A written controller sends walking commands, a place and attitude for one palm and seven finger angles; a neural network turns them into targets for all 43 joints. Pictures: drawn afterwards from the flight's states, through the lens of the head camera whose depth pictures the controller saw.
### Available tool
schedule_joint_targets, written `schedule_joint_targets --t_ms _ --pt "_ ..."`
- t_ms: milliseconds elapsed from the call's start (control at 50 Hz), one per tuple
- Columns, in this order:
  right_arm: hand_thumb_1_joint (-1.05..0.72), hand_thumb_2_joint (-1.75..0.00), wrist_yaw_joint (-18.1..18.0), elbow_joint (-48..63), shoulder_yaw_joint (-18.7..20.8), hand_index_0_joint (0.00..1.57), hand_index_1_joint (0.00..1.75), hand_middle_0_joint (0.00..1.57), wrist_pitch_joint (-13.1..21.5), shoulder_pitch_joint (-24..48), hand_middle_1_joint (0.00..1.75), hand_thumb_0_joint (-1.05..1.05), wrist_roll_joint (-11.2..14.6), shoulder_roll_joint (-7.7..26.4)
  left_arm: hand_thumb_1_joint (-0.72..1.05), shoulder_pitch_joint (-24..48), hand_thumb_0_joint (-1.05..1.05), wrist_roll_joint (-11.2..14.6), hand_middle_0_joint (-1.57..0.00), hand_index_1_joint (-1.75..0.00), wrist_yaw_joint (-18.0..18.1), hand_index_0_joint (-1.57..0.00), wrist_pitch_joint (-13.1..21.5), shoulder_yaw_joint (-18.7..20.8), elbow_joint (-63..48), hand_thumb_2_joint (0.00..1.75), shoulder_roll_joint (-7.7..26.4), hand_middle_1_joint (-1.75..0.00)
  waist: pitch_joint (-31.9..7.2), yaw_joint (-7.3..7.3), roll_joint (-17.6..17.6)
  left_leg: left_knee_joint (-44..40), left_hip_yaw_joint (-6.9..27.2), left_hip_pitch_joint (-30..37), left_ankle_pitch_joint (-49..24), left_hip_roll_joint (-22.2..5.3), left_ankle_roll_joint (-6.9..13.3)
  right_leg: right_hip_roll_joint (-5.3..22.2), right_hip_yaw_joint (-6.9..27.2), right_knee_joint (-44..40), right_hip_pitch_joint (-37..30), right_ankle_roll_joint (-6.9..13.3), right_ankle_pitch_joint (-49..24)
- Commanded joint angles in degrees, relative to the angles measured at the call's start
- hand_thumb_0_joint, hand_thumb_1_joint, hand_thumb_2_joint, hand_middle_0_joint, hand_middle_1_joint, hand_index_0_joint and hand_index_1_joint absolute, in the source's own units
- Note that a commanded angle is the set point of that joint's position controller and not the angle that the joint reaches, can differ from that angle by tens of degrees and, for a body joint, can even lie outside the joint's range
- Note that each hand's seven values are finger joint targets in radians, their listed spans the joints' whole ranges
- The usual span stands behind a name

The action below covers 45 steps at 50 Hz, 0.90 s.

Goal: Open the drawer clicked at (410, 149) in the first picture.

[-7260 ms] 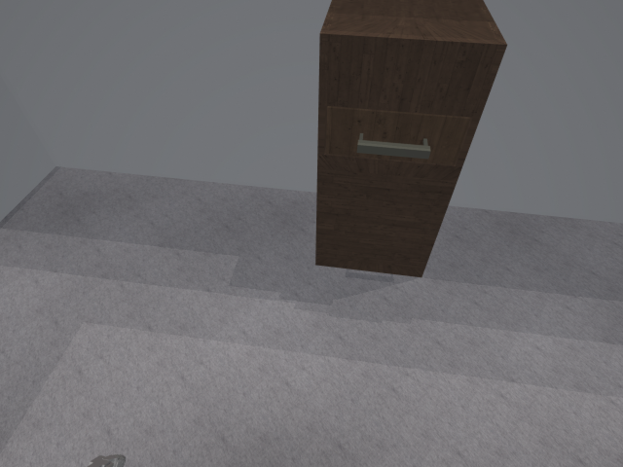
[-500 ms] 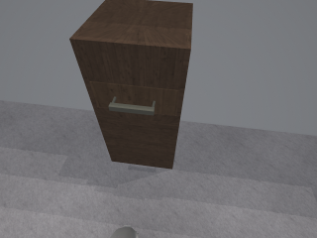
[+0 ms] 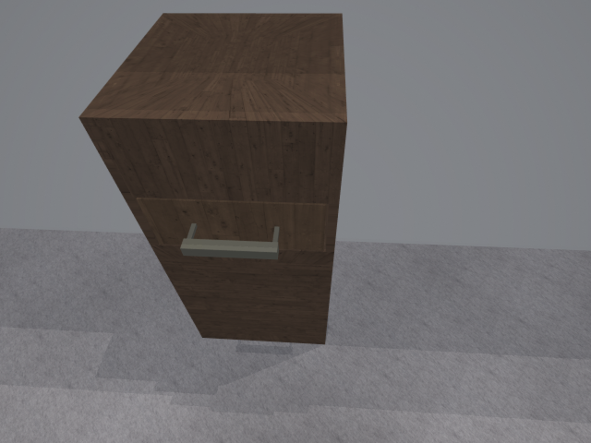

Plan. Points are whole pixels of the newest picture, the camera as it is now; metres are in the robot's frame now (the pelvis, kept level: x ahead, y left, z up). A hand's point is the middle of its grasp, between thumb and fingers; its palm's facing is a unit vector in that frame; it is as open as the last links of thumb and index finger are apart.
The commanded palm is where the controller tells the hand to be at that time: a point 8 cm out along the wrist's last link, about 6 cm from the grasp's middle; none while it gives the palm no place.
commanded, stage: come to a stop and stand still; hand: left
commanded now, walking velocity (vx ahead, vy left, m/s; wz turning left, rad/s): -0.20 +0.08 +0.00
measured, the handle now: (232, 239) +0.52 +0.16 -0.12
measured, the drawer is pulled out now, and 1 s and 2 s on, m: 0.00 0.00 0.00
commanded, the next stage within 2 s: look again from close up in 0.76 s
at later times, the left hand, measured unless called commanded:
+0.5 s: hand out of the picture -0.02 +0.26 -0.16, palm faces +0.01 -0.97 -0.26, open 7.3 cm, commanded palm none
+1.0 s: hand out of the picture -0.07 +0.20 -0.16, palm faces +0.01 -0.99 -0.17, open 7.3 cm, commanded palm none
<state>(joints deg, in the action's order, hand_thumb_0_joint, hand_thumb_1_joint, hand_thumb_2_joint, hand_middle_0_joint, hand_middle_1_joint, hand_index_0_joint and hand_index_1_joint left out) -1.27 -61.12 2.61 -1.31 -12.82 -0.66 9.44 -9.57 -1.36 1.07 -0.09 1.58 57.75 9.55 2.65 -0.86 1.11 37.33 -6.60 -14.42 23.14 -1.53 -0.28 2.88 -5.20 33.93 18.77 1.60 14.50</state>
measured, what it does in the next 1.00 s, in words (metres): steps on the spot: left foot, then right foot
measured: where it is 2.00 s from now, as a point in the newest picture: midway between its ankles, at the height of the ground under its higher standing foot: outside the picture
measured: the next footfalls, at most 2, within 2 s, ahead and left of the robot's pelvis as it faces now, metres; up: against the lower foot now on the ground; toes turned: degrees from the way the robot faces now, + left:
left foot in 0.24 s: +0.00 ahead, +0.14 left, +0.00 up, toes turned +0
right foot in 0.44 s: +0.02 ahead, -0.06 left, +0.00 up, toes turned +1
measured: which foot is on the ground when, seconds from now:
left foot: up 0.00-0.22, down 0.24-1.00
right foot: down 0.00-0.26, up 0.28-0.42, down 0.44-1.00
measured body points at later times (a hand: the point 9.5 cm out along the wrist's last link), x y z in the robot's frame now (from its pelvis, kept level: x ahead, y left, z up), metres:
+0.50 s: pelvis -0.05 +0.06 +0.00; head -0.05 +0.04 +0.45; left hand -0.02 +0.31 -0.14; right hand +0.02 -0.17 -0.15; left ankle -0.04 +0.14 -0.73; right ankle -0.02 -0.06 -0.73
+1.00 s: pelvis -0.06 +0.04 +0.01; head -0.06 +0.03 +0.46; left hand -0.07 +0.25 -0.15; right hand -0.08 -0.17 -0.16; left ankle -0.04 +0.14 -0.73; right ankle -0.02 -0.06 -0.73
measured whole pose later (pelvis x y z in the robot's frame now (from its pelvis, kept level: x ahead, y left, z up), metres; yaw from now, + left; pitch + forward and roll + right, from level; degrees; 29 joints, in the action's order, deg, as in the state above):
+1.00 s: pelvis -0.06 +0.04 +0.01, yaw +0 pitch -1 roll +1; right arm -1.0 -61.6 -0.8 0.3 -20.3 -1.1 9.3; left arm -18.7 -1.0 1.0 -0.3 -1.0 62.8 6.6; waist 0.6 -0.4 1.1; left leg 24.3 -5.8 -12.4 11.2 1.3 2.5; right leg 1.0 -2.5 26.8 15.5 1.2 10.5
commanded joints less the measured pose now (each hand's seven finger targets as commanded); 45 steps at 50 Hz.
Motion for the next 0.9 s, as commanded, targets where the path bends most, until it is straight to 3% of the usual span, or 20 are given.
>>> schedule_joint_targets --t_ms 0,40,120,160,180,200,220,240,260,280,300,340,380,400,420,440,480,600,700,880 --pt "-0.90 -0.90 -0.7 3.7 1.6 0.20 0.30 0.20 -0.8 -1.6 0.30 0.00 0.5 3.8 0.90 -5.3 0.00 -0.2 -0.20 -0.30 1.6 -0.20 -0.2 3.2 -2.4 0.90 10.7 -0.30 -7.2 2.54 -10.0 22.7 7.0 -9.5 10.9 1.3 -0.9 18.5 14.9 -9.4 -12.9 12.4 -52.5" --pt "-0.90 -0.90 -0.6 4.2 1.5 0.20 0.30 0.20 -1.0 -1.3 0.30 0.00 0.6 3.5 0.90 -2.5 0.00 -0.4 -0.20 -0.30 1.9 -0.20 -0.6 3.6 -3.8 0.90 10.9 -0.30 -7.6 2.08 -8.3 21.1 7.5 -9.5 10.1 0.5 -1.4 17.8 12.3 -9.3 -12.5 11.5 -48.0" --pt "-0.90 -0.90 -0.2 4.4 1.4 0.20 0.30 0.20 -0.9 -2.9 0.30 0.00 0.4 2.8 0.90 -1.1 0.00 -0.6 -0.20 -0.30 1.6 -0.20 -1.0 3.8 -4.4 0.90 11.0 -0.30 -8.4 1.62 -10.8 8.0 5.1 -5.2 4.8 1.1 -1.9 14.7 10.6 -9.8 -12.1 9.5 -37.9" --pt "-0.90 -0.90 -0.2 3.8 1.1 0.20 0.30 0.20 -0.4 -5.9 0.30 0.00 0.3 2.9 0.90 -0.4 0.00 -0.3 -0.20 -0.30 1.5 -0.20 -1.2 3.8 -4.4 0.90 11.0 -0.30 -9.2 0.37 -11.7 -3.6 3.7 -0.6 -2.8 1.3 -1.8 12.6 10.0 -8.0 -10.7 6.8 -30.4" --pt "-0.90 -0.90 -0.1 3.1 1.0 0.20 0.30 0.20 -0.1 -7.6 0.30 0.00 0.2 3.1 0.90 0.0 0.00 0.1 -0.20 -0.30 1.3 -0.20 -1.4 3.7 -4.4 0.90 10.6 -0.30 -9.0 -0.48 -10.9 -10.6 3.1 4.6 -9.5 1.1 -1.5 11.3 9.2 -7.0 -7.3 4.6 -23.3" --pt "-0.90 -0.90 -0.1 6.8 2.1 0.20 0.30 0.20 1.4 -7.2 0.30 0.00 0.8 8.4 0.90 -1.9 0.00 0.6 -0.20 -0.30 3.6 -0.20 -0.3 2.3 -4.7 0.90 9.4 -0.30 -17.5 -2.12 2.5 -14.6 1.0 4.2 -14.8 -3.4 -1.6 9.5 7.9 2.8 -15.5 2.6 -31.2" --pt "-0.90 -0.90 0.0 9.8 1.4 0.20 0.30 0.20 1.7 -1.8 0.30 0.00 0.5 9.8 0.90 -4.0 0.00 1.2 -0.20 -0.30 3.5 -0.20 -0.6 1.4 -5.3 0.90 8.8 -0.30 -12.9 0.60 11.6 -11.6 7.7 4.1 -34.2 -8.1 0.3 6.1 3.3 4.9 -9.5 0.1 -18.4" --pt "-0.90 -0.90 -0.2 11.4 1.5 0.20 0.30 0.20 1.6 -3.2 0.30 0.00 -0.7 9.7 0.90 -6.2 0.00 0.9 -0.20 -0.30 2.9 -0.20 -1.4 0.8 -6.1 0.90 5.9 -0.30 -12.1 1.20 18.0 -12.5 11.5 4.5 -42.7 -13.4 3.2 2.7 1.6 6.6 -3.8 -0.2 -0.4" --pt "-0.90 -0.90 -0.6 12.0 1.2 0.20 0.30 0.20 1.2 -1.8 0.30 0.00 -0.8 9.5 0.90 -3.3 0.00 0.3 -0.20 -0.30 2.3 -0.20 -2.9 0.5 -6.1 0.90 6.8 -0.30 -4.4 0.51 19.9 -16.1 13.9 1.2 -42.9 -13.1 4.6 -1.1 1.2 12.8 1.9 -0.6 12.5" --pt "-0.90 -0.90 -1.1 13.0 1.0 0.20 0.30 0.20 0.9 -1.5 0.30 0.00 -0.8 9.8 0.90 -2.9 0.00 0.2 -0.20 -0.30 1.7 -0.20 -3.7 0.7 -6.3 0.90 6.3 -0.30 0.7 0.59 15.2 -18.1 13.9 -5.9 -34.6 -14.0 6.2 -1.7 4.0 17.9 3.3 -0.2 14.6" --pt "-0.90 -0.90 -1.0 13.9 0.8 0.20 0.30 0.20 0.7 0.4 0.30 0.00 -1.0 9.6 0.90 -3.4 0.00 0.3 -0.20 -0.30 1.2 -0.20 -3.6 0.9 -6.5 0.90 5.9 -0.30 3.4 1.60 10.2 -17.9 13.4 -8.2 -26.7 -12.9 7.9 -1.4 5.1 18.4 3.6 0.0 12.2" --pt "-0.90 -0.90 -0.5 14.5 0.3 0.20 0.30 0.20 1.0 0.3 0.30 0.00 -1.1 9.2 0.90 -4.8 0.00 0.4 -0.20 -0.30 0.5 -0.20 -2.4 0.4 -6.3 0.90 4.7 -0.30 3.0 1.91 4.6 -17.3 12.4 -5.7 -22.1 -11.4 8.8 -1.3 3.3 10.9 1.9 -0.1 8.4" --pt "-0.90 -0.90 -0.4 14.3 0.0 0.20 0.30 0.20 1.3 -1.0 0.30 0.00 -0.7 8.9 0.90 -7.0 0.00 0.3 -0.20 -0.30 0.2 -0.20 -1.3 0.2 -6.1 0.90 4.8 -0.30 0.3 2.31 -0.3 -15.1 12.7 -4.1 -12.9 -9.7 7.1 -0.9 4.1 -2.2 -3.1 0.1 2.6" --pt "-0.90 -0.90 -0.3 14.1 -0.3 0.20 0.30 0.20 1.5 -1.7 0.30 0.00 -0.3 7.9 0.90 -7.3 0.00 0.2 -0.20 -0.30 0.3 -0.20 -0.8 0.0 -5.9 0.90 5.7 -0.30 0.6 1.73 -3.1 -14.3 11.4 -5.1 -6.1 -6.6 5.3 0.6 8.3 -6.7 -3.7 1.2 1.0" --pt "-0.90 -0.90 -0.1 13.6 -0.7 0.20 0.30 0.20 1.5 -2.7 0.30 0.00 -0.2 6.6 0.90 -6.4 0.00 0.2 -0.20 -0.30 0.3 -0.20 -0.4 -0.3 -5.9 0.90 6.6 -0.30 1.3 0.45 -2.8 -14.5 10.3 -4.3 -2.8 -3.8 4.2 3.1 11.6 -9.5 -1.9 2.5 2.0" --pt "-0.90 -0.90 0.1 13.2 -0.7 0.20 0.30 0.20 1.6 -4.0 0.30 0.00 -0.3 6.5 0.90 -6.0 0.00 0.2 -0.20 -0.30 0.2 -0.20 -0.4 -0.4 -6.0 0.90 7.4 -0.30 1.0 -0.68 -0.7 -15.6 10.4 -1.6 0.1 -2.5 3.7 3.4 13.1 -10.4 1.8 3.3 6.9" --pt "-0.90 -0.90 0.1 11.8 -0.4 0.20 0.30 0.20 1.5 -5.9 0.30 0.00 -0.5 7.5 0.90 -5.0 0.00 0.3 -0.20 -0.30 0.3 -0.20 -0.2 -0.3 -5.9 0.90 7.2 -0.30 0.3 -1.32 -6.5 -16.2 10.8 -0.3 1.0 -3.7 3.9 2.0 11.4 -10.1 2.8 2.2 9.1" --pt "-0.90 -0.90 0.1 9.6 -0.9 0.20 0.30 0.20 2.3 -5.1 0.30 0.00 -0.6 8.2 0.90 -9.6 0.00 0.1 -0.20 -0.30 0.3 -0.20 -0.2 -0.8 -3.3 0.90 5.1 -0.30 1.8 0.85 1.1 -24.5 13.4 -5.4 6.0 -6.1 4.2 0.5 7.3 -7.6 -3.0 0.9 2.1" --pt "-0.90 -0.90 0.0 6.8 -1.5 0.20 0.30 0.20 2.3 -6.3 0.30 0.00 -0.4 7.4 0.90 -11.3 0.00 0.1 -0.20 -0.30 0.3 -0.20 0.2 -1.0 -0.8 0.90 4.4 -0.30 2.2 1.13 -0.3 -24.6 12.6 -5.3 5.2 -5.5 3.9 1.3 7.6 -9.5 -3.9 0.8 2.0" --pt "-0.90 -0.90 -0.2 2.4 -2.2 0.20 0.30 0.20 2.4 -9.5 0.30 0.00 -0.3 5.4 0.90 -11.5 0.00 0.4 -0.20 -0.30 0.4 -0.20 1.0 -1.2 2.0 0.90 3.3 -0.30 2.8 0.35 -1.7 -21.9 10.8 -3.5 1.2 -4.2 3.3 2.4 9.7 -13.0 -2.3 1.2 5.2"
